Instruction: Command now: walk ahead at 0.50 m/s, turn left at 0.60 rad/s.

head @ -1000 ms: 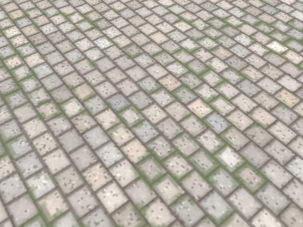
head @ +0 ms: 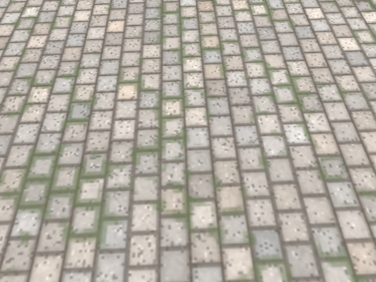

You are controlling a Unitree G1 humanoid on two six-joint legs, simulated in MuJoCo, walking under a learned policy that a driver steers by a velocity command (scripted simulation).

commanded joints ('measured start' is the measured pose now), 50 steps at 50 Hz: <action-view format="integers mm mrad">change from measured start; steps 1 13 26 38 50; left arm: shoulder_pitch -2 24 -153 -139 -167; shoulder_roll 157 83 30 132 190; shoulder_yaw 35 2 5 49 75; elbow -44 -46 -95 -139 -163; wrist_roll -1 -3 13 -21 5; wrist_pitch -5 66 103 121 132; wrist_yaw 9 3 -20 19 -4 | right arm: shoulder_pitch -116 132 207 110 88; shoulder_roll -38 -48 -74 -66 -55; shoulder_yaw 0 -8 -7 -20 -11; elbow -100 29 116 43 -2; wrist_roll -5 22 21 17 24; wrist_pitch -13 -59 -48 7 24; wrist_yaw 8 -87 -121 -114 -116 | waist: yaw -6 -28 -77 -51 -25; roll -131 -9 49 -74 -180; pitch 42 -92 -46 -28 -96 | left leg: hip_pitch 44 522 620 84 238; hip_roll -16 182 177 -45 -97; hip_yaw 64 -134 99 -57 -56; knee -107 -477 -445 411 -7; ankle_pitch -30 665 644 -414 -333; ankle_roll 31 170 141 -67 -85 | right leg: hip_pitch -16 -476 -499 -214 -258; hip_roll -269 -98 -30 -240 -136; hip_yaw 61 244 156 533 621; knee -61 920 514 69 65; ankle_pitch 427 -101 94 501 152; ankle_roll -108 14 -10 -308 -223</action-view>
